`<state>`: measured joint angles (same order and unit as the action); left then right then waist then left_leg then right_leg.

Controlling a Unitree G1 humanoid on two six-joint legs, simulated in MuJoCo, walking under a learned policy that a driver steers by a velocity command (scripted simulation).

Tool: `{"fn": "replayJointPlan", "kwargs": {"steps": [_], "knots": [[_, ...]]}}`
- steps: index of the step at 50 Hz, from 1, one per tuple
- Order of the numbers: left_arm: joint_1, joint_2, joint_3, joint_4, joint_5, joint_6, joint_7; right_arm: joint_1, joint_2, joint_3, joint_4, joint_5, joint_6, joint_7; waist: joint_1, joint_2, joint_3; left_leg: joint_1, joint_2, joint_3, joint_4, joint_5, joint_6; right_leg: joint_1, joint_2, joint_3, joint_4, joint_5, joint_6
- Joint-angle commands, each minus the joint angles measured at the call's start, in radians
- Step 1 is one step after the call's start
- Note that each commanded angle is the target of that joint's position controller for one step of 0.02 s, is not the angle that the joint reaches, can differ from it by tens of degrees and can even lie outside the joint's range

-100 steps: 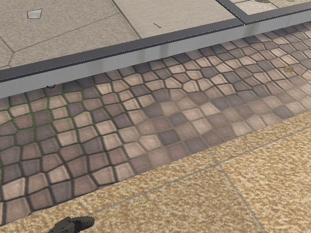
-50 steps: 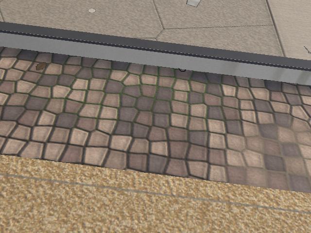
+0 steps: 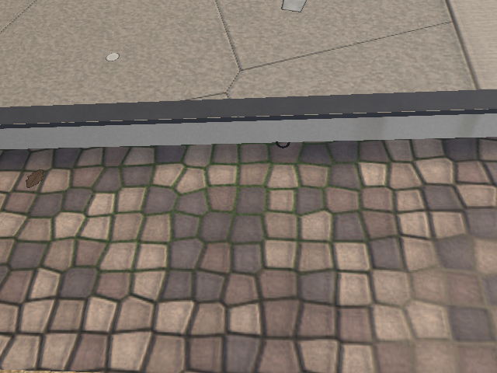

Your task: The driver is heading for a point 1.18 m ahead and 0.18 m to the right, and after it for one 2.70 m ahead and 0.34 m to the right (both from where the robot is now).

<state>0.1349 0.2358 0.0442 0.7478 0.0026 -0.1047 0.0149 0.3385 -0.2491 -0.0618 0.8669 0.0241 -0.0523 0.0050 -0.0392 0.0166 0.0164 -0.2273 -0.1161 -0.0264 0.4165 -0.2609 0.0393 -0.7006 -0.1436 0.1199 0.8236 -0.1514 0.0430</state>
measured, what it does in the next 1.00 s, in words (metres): walks ahead: right foot, then left foot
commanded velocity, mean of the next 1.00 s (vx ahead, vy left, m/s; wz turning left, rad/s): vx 0.22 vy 0.00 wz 0.00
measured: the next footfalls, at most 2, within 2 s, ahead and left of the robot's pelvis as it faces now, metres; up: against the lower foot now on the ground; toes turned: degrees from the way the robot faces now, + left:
right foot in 0.08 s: +0.25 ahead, -0.18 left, +0.00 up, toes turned +0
left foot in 0.56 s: +0.36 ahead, +0.05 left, +0.00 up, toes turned -1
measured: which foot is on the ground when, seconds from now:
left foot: down 0.00-0.08, up 0.10-0.54, down 0.56-1.00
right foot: up 0.00-0.06, down 0.08-1.00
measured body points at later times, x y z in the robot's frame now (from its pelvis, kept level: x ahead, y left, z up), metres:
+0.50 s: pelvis +0.20 -0.08 +0.01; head +0.22 -0.09 +0.46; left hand +0.24 +0.19 -0.11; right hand +0.38 -0.31 -0.10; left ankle +0.33 +0.07 -0.70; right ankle +0.16 -0.16 -0.73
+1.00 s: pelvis +0.27 -0.07 +0.00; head +0.28 -0.07 +0.45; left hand +0.33 +0.19 -0.14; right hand +0.39 -0.32 -0.13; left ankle +0.32 +0.05 -0.73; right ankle +0.21 -0.18 -0.73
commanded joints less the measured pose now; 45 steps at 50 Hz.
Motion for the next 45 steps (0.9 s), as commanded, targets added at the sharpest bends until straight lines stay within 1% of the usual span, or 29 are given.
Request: {"fn": "replayJointPlan", "kwargs": {"steps": [1,3,4,5,6,7,8,9,10,11,13,16,19,23,26,27,28,29,30,31,32,33,35,36,37,38,40,43,45], "knots": [[0.055,0.054,0.006,-0.032,-0.012,-0.002,-0.009,-0.101,-0.125,-0.028,-0.105,0.018,-0.023,0.006,0.056,0.013,-0.072,-0.159,0.248,-0.183,-0.128,0.151,0.172,0.369,0.079,-0.109,-0.169,0.121,-0.040],[0.107,0.100,0.029,-0.026,-0.011,0.009,-0.010,-0.054,-0.095,-0.014,-0.090,0.007,-0.014,0.014,0.086,0.032,-0.070,-0.153,0.235,-0.184,-0.027,0.039,0.126,0.484,0.105,-0.129,-0.205,0.019,-0.076],[0.216,0.154,0.049,-0.011,-0.008,0.009,-0.005,-0.053,-0.054,0.002,-0.091,-0.005,-0.014,0.015,0.141,0.003,-0.095,-0.211,0.181,-0.126,0.153,0.038,0.078,0.609,0.057,-0.063,-0.223,-0.016,-0.116],[0.341,0.260,0.070,-0.006,-0.005,0.010,-0.004,0.001,0.008,0.022,-0.105,-0.030,-0.023,0.013,0.154,-0.221,-0.174,-0.371,0.075,-0.005,0.539,-0.201,0.004,0.794,-0.163,0.240,-0.302,-0.025,-0.215],[0.419,0.298,0.079,0.011,0.002,0.010,-0.016,0.050,-0.021,0.014,-0.124,0.003,-0.035,0.008,0.155,-0.379,-0.247,-0.581,0.030,-0.048,0.772,-0.348,-0.011,0.896,-0.284,0.673,-0.506,-0.308,-0.334],[0.355,0.242,0.063,-0.013,0.000,0.002,-0.024,0.013,-0.101,-0.005,-0.119,0.018,-0.034,0.002,0.148,-0.217,-0.160,-0.653,0.092,-0.100,0.866,-0.278,0.002,0.830,-0.254,0.673,-0.545,-0.476,-0.299],[0.272,0.206,0.050,-0.032,0.001,0.002,-0.028,-0.062,-0.113,-0.008,-0.136,0.017,-0.026,-0.002,0.134,-0.155,-0.072,-0.676,0.138,-0.073,0.852,-0.170,0.014,0.721,-0.220,0.540,-0.545,-0.453,-0.264],[0.193,0.180,0.039,-0.046,0.009,0.003,-0.032,-0.080,-0.101,-0.007,-0.134,-0.002,-0.015,-0.008,0.102,-0.104,-0.031,-0.618,0.177,-0.058,0.807,-0.081,0.011,0.611,-0.176,0.433,-0.559,-0.336,-0.254],[0.136,0.157,0.033,-0.053,0.012,0.003,-0.032,-0.066,-0.099,-0.013,-0.130,-0.015,-0.009,-0.010,0.066,-0.114,-0.022,-0.554,0.205,-0.065,0.740,-0.024,0.005,0.538,-0.139,0.353,-0.577,-0.241,-0.244],[0.114,0.149,0.031,-0.056,0.014,0.001,-0.032,-0.049,-0.093,-0.016,-0.123,-0.016,-0.003,-0.010,0.044,-0.135,-0.028,-0.488,0.216,-0.060,0.706,0.014,-0.002,0.495,-0.108,0.291,-0.601,-0.180,-0.235],[0.109,0.137,0.027,-0.048,0.016,-0.007,-0.031,-0.039,-0.084,-0.018,-0.110,-0.022,0.004,-0.015,0.025,-0.117,-0.041,-0.435,0.201,-0.041,0.662,0.069,-0.021,0.484,-0.080,0.183,-0.611,0.125,-0.244],[0.141,0.133,0.030,-0.015,0.009,-0.005,-0.021,-0.092,-0.059,-0.013,-0.121,-0.033,0.005,-0.018,0.023,-0.070,-0.063,-0.424,0.191,-0.035,0.506,0.140,-0.048,0.539,-0.067,0.051,-0.575,0.551,-0.240],[0.148,0.140,0.031,0.010,0.002,0.010,-0.008,-0.160,-0.029,0.000,-0.130,-0.030,0.008,-0.011,0.041,-0.094,-0.080,-0.333,0.176,-0.018,0.322,0.248,-0.056,0.535,-0.030,-0.041,-0.556,0.624,-0.208],[0.175,0.153,0.033,0.053,-0.001,0.027,-0.003,-0.243,-0.042,0.002,-0.149,-0.028,0.013,-0.006,0.072,-0.112,-0.074,-0.263,0.157,-0.016,0.201,0.280,-0.055,0.556,-0.045,-0.035,-0.530,0.575,-0.226],[0.157,0.151,0.034,0.073,-0.010,0.035,-0.003,-0.263,-0.059,0.000,-0.161,-0.034,0.004,-0.002,0.068,-0.114,-0.076,-0.239,0.141,-0.008,0.116,0.196,-0.019,0.612,-0.064,0.006,-0.452,0.576,-0.231],[0.142,0.147,0.031,0.077,-0.018,0.038,-0.002,-0.234,-0.059,-0.001,-0.151,-0.037,-0.002,-0.002,0.045,-0.104,-0.089,-0.175,0.130,0.006,0.029,0.254,0.002,0.615,-0.046,0.004,-0.405,0.545,-0.213],[0.165,0.141,0.029,0.086,-0.017,0.037,-0.001,-0.189,-0.085,-0.009,-0.134,-0.044,-0.007,-0.006,0.033,-0.075,-0.117,-0.054,0.138,-0.008,-0.040,0.428,0.028,0.593,-0.003,-0.004,-0.351,0.508,-0.178],[0.199,0.122,0.022,0.080,0.005,0.024,-0.003,-0.142,-0.154,-0.023,-0.126,-0.055,-0.009,-0.017,0.051,-0.005,-0.186,0.139,0.236,-0.094,0.032,0.798,0.075,0.496,0.063,-0.036,-0.266,0.395,-0.131],[0.301,0.067,0.005,0.104,0.014,0.013,-0.006,-0.114,-0.151,-0.023,-0.116,-0.054,0.004,-0.026,0.084,0.113,-0.278,0.373,0.351,-0.200,0.096,0.955,0.197,0.314,0.124,-0.070,-0.180,0.121,-0.068],[0.264,0.080,0.000,0.112,0.015,0.018,-0.006,-0.101,-0.071,-0.004,-0.114,-0.040,0.021,-0.028,0.040,0.124,-0.307,0.359,0.414,-0.264,0.067,0.893,0.260,0.292,0.139,-0.077,-0.113,-0.161,-0.029],[0.209,0.090,0.005,0.098,0.006,0.037,-0.005,-0.128,-0.032,0.012,-0.108,-0.033,0.031,-0.025,0.042,0.151,-0.271,0.297,0.423,-0.299,0.020,0.734,0.264,0.275,0.134,-0.067,-0.085,-0.363,-0.009],[0.177,0.087,0.005,0.092,0.001,0.061,0.001,-0.172,-0.028,0.017,-0.112,-0.036,0.036,-0.021,0.052,0.132,-0.223,0.207,0.409,-0.305,-0.019,0.578,0.237,0.290,0.117,-0.058,-0.096,-0.419,-0.002],[0.194,0.072,0.004,0.108,0.007,0.100,0.012,-0.309,-0.067,0.010,-0.138,-0.036,0.045,-0.016,0.115,0.111,-0.140,-0.007,0.326,-0.214,-0.061,0.317,0.142,0.450,0.103,-0.070,-0.303,-0.211,-0.014],[0.185,0.083,0.006,0.115,0.017,0.109,0.014,-0.320,-0.077,0.004,-0.138,-0.030,0.050,-0.017,0.115,0.105,-0.110,-0.069,0.267,-0.164,-0.066,0.175,0.091,0.507,0.117,-0.078,-0.370,-0.082,-0.021],[0.179,0.106,0.009,0.113,0.026,0.115,0.014,-0.287,-0.078,0.001,-0.124,-0.027,0.052,-0.017,0.096,0.084,-0.089,-0.104,0.232,-0.132,-0.070,0.029,0.049,0.525,0.103,-0.069,-0.389,-0.051,-0.034],[0.183,0.140,0.017,0.121,0.017,0.118,0.014,-0.266,-0.073,0.001,-0.119,-0.026,0.052,-0.018,0.066,0.020,-0.037,-0.085,0.185,-0.086,-0.072,-0.080,0.018,0.438,0.102,-0.070,-0.381,-0.166,-0.059],[0.145,0.098,0.009,0.127,0.008,0.104,0.016,-0.270,-0.057,0.006,-0.107,-0.033,0.043,-0.023,0.061,-0.009,-0.001,-0.019,0.165,-0.065,-0.018,0.011,0.001,0.375,0.099,-0.064,-0.403,-0.196,-0.081],[0.128,0.100,0.012,0.141,0.012,0.077,0.013,-0.242,-0.057,0.002,-0.077,-0.027,0.035,-0.032,0.054,-0.030,-0.053,0.048,0.163,-0.047,0.063,0.306,0.023,0.419,0.096,-0.063,-0.395,-0.015,-0.070],[0.134,0.097,0.013,0.157,0.005,0.073,0.010,-0.230,-0.056,0.000,-0.058,-0.024,0.038,-0.033,0.054,-0.029,-0.076,0.077,0.162,-0.042,0.083,0.371,0.028,0.439,0.099,-0.067,-0.384,0.045,-0.068]]}}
